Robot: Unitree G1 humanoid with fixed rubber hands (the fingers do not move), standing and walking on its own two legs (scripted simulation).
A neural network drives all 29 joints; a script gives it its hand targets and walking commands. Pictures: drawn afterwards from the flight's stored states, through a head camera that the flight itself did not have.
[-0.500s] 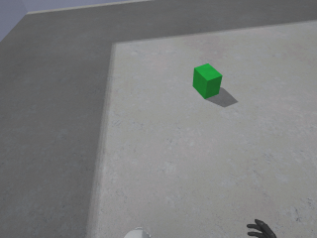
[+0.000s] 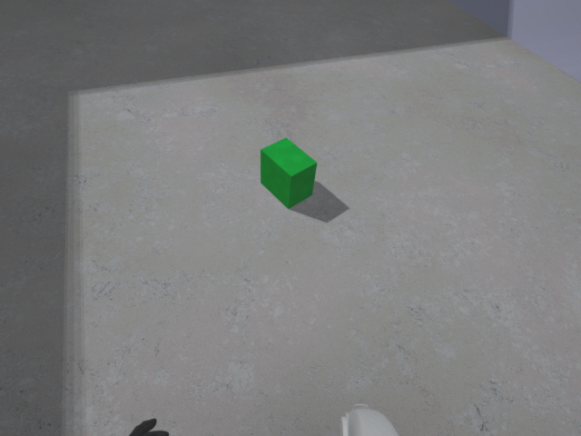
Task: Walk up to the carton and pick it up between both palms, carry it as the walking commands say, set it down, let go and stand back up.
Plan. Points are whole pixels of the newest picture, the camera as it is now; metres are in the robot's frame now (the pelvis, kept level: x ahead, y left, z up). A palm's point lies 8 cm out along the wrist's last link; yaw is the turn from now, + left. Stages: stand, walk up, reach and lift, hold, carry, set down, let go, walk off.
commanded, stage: walk up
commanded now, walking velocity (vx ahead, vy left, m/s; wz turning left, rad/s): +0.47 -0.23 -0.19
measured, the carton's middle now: (287, 173) +1.31 -0.03 -0.68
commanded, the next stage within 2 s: none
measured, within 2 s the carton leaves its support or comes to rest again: neither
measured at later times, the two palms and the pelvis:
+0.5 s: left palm (191, 418) +0.19 +0.15 -0.11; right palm (482, 339) +0.32 -0.34 -0.14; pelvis +0.24 -0.10 +0.00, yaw -2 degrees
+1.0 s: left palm (203, 229) +0.55 +0.19 -0.15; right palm (454, 268) +0.45 -0.32 -0.12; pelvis +0.48 -0.06 +0.00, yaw -4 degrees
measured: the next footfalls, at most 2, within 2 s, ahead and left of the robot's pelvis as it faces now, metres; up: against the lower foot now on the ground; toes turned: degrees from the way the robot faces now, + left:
right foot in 0.20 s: +0.24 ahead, -0.18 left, +0.00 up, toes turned -10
left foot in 0.78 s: +0.54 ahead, +0.05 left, +0.00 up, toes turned +7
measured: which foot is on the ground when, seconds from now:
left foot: down 0.00-0.20, up 0.22-0.76, down 0.78-1.00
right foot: up 0.00-0.18, down 0.20-0.78, up 0.80-1.00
